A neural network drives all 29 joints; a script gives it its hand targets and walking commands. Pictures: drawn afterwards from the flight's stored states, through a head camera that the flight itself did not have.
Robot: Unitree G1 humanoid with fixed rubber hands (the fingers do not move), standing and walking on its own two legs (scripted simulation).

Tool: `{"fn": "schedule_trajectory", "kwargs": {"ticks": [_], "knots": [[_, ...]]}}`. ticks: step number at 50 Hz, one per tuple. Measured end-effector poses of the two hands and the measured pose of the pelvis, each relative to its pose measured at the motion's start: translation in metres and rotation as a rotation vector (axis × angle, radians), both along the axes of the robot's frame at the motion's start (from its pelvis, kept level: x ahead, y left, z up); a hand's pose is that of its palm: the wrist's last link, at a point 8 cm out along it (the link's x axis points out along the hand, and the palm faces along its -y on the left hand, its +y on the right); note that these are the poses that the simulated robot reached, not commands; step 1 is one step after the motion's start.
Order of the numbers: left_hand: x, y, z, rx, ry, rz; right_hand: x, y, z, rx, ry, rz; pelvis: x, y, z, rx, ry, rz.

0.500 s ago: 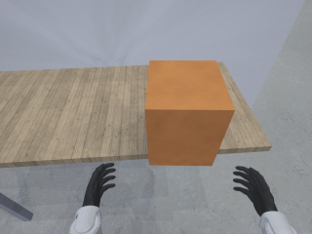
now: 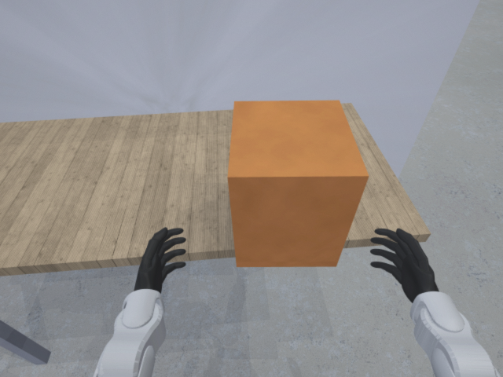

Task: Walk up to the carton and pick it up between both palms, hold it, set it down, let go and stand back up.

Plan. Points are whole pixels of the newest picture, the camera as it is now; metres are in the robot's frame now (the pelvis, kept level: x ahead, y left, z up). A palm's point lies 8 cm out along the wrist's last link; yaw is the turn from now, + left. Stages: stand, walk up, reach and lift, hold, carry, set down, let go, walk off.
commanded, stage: reach and lift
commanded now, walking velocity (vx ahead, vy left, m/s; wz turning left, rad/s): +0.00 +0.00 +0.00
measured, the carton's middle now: (286, 185) +0.47 -0.05 +0.05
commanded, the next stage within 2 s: none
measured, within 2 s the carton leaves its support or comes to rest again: neither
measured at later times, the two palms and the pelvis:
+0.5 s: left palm (148, 222) +0.34 +0.17 +0.11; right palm (414, 218) +0.33 -0.23 +0.11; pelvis -0.01 +0.00 +0.00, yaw +0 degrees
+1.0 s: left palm (154, 165) +0.40 +0.16 +0.17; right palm (412, 163) +0.40 -0.24 +0.16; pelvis -0.01 -0.01 +0.00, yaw +2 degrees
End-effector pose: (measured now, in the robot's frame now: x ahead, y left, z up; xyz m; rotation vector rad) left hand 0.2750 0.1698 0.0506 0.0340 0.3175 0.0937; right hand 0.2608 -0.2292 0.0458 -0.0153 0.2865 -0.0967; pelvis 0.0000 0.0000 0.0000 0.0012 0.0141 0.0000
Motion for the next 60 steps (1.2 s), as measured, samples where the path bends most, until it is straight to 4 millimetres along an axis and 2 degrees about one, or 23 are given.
{"fn": "schedule_trajectory", "kwargs": {"ticks": [6, 24, 44, 60], "knots": [[0.019, -0.001, 0.022, -0.013, 0.003, -0.019, 0.018, -0.001, 0.02, 0.002, -0.004, -0.016, -0.001, -0.002, 0.0, 0.0, -0.008, -0.006], [0.061, 0.002, 0.061, -0.018, 0.044, -0.01, 0.07, -0.003, 0.06, -0.009, 0.001, -0.035, -0.007, -0.003, 0.001, -0.001, -0.013, -0.001], [0.114, -0.01, 0.114, -0.003, 0.039, -0.025, 0.122, -0.01, 0.104, 0.008, 0.01, -0.064, -0.015, -0.006, 0.0, -0.001, 0.063, 0.024], [0.142, -0.006, 0.148, 0.014, 0.035, -0.016, 0.162, -0.008, 0.145, 0.008, 0.003, -0.069, -0.014, -0.01, -0.001, -0.01, 0.143, 0.058]]}}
